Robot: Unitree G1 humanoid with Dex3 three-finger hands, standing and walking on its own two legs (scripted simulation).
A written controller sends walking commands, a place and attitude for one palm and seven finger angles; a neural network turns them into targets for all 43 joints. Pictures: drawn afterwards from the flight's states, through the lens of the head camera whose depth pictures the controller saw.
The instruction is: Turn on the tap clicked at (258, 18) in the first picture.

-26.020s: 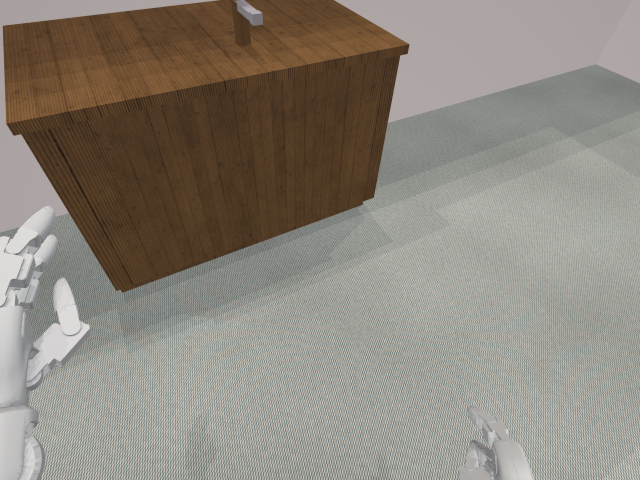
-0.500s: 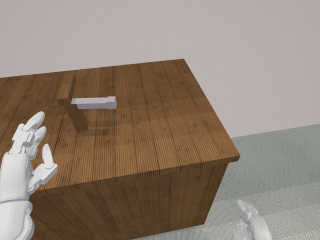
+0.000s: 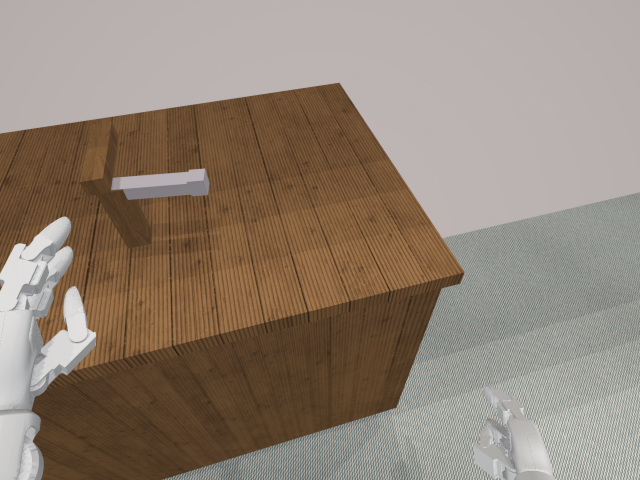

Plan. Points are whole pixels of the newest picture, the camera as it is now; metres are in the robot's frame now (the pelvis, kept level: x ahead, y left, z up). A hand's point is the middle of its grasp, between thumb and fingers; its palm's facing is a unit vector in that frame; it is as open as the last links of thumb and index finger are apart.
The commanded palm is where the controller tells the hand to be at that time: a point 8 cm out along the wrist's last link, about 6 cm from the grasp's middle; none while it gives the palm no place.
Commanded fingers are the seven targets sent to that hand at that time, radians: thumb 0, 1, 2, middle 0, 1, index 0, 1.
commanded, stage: step back with the hand held close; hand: left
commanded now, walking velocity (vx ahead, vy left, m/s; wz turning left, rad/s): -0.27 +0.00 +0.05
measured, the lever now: (198, 182) +0.48 +0.23 +0.11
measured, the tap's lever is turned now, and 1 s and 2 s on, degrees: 81 81 81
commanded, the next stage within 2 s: stop stepping back and stand still in 1.08 s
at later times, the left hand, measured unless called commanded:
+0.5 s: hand (43, 398) +0.15 +0.25 +0.15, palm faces +0.40 -0.83 -0.38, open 7.4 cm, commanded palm +0.09 +0.29 +0.18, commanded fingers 0.00 0.90 0.90 -0.20 -0.30 -0.20 -0.30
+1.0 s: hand out of the picture +0.09 +0.26 +0.16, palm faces +0.43 -0.82 -0.37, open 7.4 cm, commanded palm +0.03 +0.29 +0.18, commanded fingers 0.00 0.90 0.90 -0.20 -0.30 -0.20 -0.30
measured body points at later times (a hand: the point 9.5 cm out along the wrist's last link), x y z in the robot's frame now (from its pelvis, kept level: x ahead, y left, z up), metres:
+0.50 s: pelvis -0.06 +0.01 -0.02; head -0.04 +0.01 +0.43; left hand +0.12 +0.29 +0.18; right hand +0.12 -0.22 -0.10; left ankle +0.03 +0.11 -0.74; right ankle +0.01 -0.12 -0.74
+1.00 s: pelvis -0.12 +0.00 -0.01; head -0.08 +0.03 +0.43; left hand +0.06 +0.30 +0.18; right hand +0.06 -0.22 -0.09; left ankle -0.09 +0.14 -0.74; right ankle -0.06 -0.11 -0.69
